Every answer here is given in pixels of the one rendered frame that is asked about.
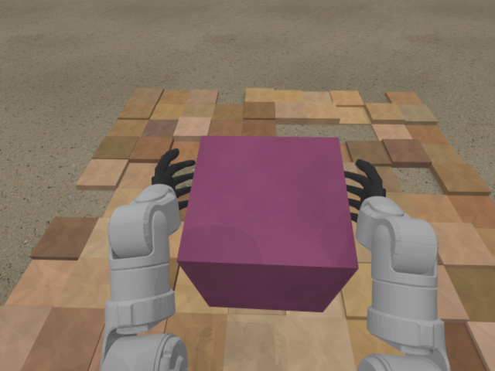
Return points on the robot right hand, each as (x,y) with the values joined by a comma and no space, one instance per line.
(372,185)

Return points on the carton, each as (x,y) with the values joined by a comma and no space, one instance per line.
(268,223)

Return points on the robot left upper arm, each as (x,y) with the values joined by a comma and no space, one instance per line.
(161,352)

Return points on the left robot forearm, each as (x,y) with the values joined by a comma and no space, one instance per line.
(138,240)

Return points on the right robot forearm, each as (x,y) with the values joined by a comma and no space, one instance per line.
(404,269)

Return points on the robot left hand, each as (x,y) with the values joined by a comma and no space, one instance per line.
(164,173)

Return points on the robot right upper arm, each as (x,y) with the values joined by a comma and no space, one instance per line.
(387,362)

